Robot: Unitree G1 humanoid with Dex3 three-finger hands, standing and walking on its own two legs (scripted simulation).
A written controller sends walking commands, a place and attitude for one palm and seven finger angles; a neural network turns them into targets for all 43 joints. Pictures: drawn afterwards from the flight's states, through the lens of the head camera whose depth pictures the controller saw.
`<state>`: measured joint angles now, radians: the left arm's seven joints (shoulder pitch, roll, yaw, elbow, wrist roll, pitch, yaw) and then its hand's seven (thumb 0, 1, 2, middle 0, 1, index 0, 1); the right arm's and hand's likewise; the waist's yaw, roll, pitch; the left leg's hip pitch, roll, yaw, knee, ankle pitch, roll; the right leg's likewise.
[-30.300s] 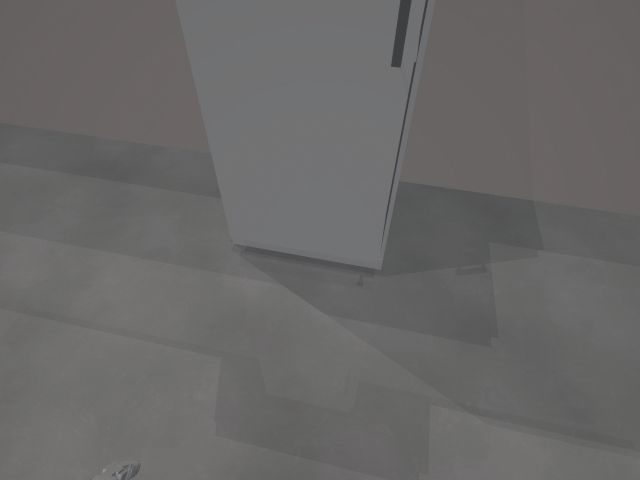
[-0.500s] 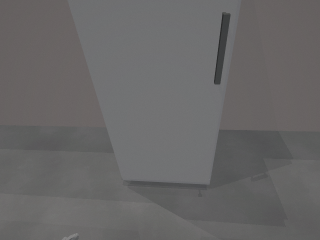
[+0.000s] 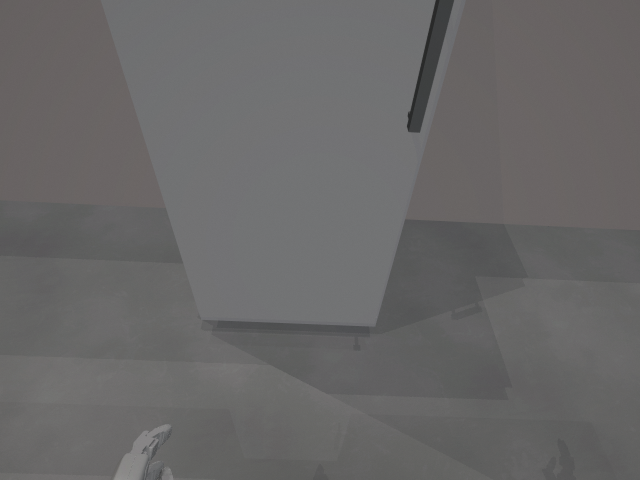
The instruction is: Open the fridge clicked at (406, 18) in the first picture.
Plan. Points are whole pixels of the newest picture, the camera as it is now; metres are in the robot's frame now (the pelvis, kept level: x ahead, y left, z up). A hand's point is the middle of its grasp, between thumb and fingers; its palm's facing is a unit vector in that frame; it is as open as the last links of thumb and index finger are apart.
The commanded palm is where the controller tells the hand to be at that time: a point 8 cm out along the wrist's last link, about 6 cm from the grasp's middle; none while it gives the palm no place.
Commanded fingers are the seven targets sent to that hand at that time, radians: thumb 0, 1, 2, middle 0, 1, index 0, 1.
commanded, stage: stop stepping back and stand still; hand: right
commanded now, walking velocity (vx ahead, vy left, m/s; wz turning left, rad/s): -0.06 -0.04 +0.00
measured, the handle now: (427, 58) +0.73 -0.17 +0.23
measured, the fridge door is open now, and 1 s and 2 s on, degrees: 0 0 0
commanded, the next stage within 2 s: let the arm hang, fingers relaxed in 0.40 s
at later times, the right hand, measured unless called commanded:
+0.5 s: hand (633, 356) +0.21 -0.29 +0.15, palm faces +0.44 +0.77 -0.46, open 7.4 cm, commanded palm none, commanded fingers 0.00 -0.90 -0.90 0.20 0.30 0.20 0.30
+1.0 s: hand out of the picture -0.01 -0.24 -0.17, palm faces +0.01 +0.97 -0.22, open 7.2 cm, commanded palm none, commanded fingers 0.00 -0.90 -0.90 0.20 0.30 0.20 0.30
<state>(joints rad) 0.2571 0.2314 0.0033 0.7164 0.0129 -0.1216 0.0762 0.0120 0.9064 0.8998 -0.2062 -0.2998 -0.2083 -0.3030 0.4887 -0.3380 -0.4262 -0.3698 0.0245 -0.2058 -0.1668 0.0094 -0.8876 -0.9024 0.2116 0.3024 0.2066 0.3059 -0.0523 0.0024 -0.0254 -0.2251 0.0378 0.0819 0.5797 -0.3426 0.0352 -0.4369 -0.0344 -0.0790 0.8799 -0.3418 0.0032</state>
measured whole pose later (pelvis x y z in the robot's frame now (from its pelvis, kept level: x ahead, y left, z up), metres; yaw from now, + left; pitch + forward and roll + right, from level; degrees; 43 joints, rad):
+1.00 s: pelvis -0.01 -0.03 +0.00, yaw -2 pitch +0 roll +2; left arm 0.28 0.25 0.00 1.03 0.03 0.04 0.01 0.01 0.91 0.90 -0.20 -0.30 -0.21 -0.30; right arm 0.29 -0.26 -0.01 1.01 -0.02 0.03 0.01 0.00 -0.94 -0.90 0.21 0.30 0.20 0.30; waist 0.00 0.01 0.06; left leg -0.21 0.01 0.10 0.47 -0.27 0.00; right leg -0.34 -0.03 -0.07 0.51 -0.18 -0.04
